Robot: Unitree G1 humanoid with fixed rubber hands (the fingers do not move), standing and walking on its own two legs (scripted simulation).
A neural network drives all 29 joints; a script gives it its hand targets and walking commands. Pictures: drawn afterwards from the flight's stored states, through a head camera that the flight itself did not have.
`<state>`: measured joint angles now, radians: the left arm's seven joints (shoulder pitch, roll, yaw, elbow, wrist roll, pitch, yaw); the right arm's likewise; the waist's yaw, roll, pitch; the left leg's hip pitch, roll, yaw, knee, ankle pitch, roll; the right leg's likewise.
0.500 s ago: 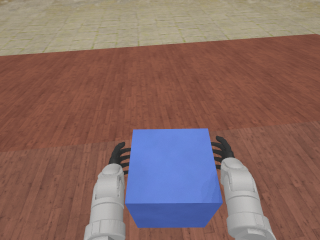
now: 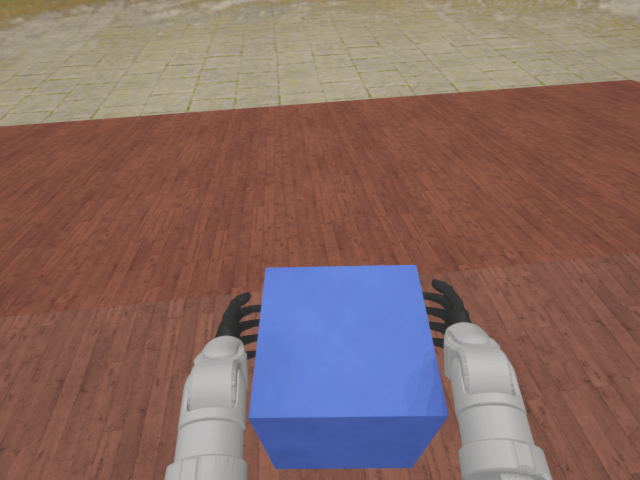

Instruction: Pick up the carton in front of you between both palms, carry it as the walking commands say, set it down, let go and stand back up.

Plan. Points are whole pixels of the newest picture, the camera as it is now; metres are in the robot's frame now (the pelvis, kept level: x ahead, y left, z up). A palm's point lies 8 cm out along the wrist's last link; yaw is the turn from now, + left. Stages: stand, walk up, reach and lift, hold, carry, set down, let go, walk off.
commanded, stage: hold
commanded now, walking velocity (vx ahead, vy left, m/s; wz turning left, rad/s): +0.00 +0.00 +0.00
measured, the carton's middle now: (342, 372) +0.29 +0.00 -0.05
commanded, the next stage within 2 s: carry in 1.26 s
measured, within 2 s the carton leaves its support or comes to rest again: neither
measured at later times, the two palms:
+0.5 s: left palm (228, 348) +0.28 +0.15 +0.05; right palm (463, 336) +0.28 -0.15 +0.06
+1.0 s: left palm (229, 345) +0.28 +0.15 +0.05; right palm (462, 333) +0.29 -0.15 +0.06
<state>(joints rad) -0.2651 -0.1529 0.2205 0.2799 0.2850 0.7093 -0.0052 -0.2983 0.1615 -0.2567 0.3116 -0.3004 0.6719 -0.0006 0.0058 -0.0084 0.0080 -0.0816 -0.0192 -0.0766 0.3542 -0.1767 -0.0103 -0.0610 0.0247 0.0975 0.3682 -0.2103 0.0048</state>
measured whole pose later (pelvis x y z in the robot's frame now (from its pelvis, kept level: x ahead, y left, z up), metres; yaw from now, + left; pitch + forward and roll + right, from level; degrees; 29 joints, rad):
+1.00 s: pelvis +0.00 +0.00 +0.00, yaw +0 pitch -7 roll +0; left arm -0.27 -0.15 0.21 0.23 0.29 0.78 -0.01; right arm -0.30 0.16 -0.25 0.26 -0.30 0.74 0.00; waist 0.00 -0.01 0.01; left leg -0.04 -0.02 -0.08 0.34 -0.17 -0.01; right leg -0.02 0.02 0.10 0.35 -0.20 0.01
